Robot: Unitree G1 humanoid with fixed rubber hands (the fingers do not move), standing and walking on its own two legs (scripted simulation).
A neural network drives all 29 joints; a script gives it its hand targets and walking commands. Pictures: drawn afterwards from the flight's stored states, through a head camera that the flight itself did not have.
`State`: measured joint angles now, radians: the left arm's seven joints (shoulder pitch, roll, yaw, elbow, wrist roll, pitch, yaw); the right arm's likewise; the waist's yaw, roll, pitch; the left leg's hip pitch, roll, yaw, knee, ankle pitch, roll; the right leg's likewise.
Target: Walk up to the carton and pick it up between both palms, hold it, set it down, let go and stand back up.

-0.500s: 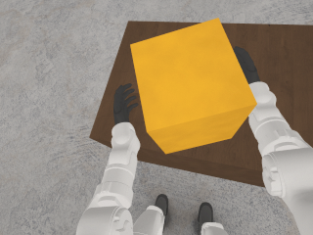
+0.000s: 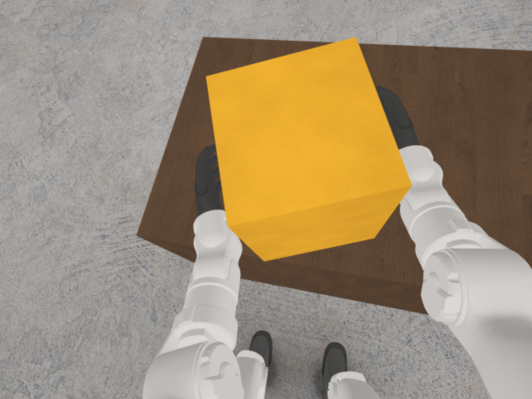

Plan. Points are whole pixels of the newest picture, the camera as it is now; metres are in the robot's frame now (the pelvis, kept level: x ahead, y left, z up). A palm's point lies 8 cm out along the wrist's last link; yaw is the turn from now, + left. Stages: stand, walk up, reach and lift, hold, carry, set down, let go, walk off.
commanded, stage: reach and lift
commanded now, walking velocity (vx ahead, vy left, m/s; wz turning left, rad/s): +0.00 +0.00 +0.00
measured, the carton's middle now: (302, 168) +0.44 +0.06 -0.03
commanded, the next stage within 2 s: none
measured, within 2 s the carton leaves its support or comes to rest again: leaves its support in 1.92 s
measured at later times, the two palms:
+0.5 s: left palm (214, 200) +0.37 +0.18 -0.03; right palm (403, 144) +0.49 -0.09 -0.02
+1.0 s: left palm (214, 201) +0.37 +0.18 -0.03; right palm (403, 144) +0.49 -0.09 -0.02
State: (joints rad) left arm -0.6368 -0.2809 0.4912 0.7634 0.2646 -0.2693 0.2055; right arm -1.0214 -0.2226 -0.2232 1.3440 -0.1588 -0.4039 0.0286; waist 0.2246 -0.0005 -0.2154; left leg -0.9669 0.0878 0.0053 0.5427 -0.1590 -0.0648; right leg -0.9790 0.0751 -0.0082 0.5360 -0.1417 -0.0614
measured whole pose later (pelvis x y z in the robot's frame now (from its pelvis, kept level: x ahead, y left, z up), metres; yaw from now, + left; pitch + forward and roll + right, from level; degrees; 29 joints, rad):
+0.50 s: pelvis +0.02 +0.00 +0.01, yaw +0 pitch +33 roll +0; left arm -0.59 -0.27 0.52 0.81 0.29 -0.37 0.17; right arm -0.99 -0.18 -0.33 1.43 -0.27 -0.53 -0.01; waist 0.19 -0.01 -0.21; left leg -0.90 0.09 0.01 0.48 -0.15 -0.07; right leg -0.92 0.07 -0.01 0.49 -0.15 -0.07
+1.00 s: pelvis +0.02 +0.00 +0.01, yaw +0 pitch +33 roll +0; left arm -0.60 -0.27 0.51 0.85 0.26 -0.41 0.18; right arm -1.02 -0.21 -0.31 1.50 -0.28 -0.58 -0.03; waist 0.19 0.01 -0.22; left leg -0.90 0.08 0.01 0.47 -0.15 -0.06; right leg -0.92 0.07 -0.01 0.47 -0.14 -0.06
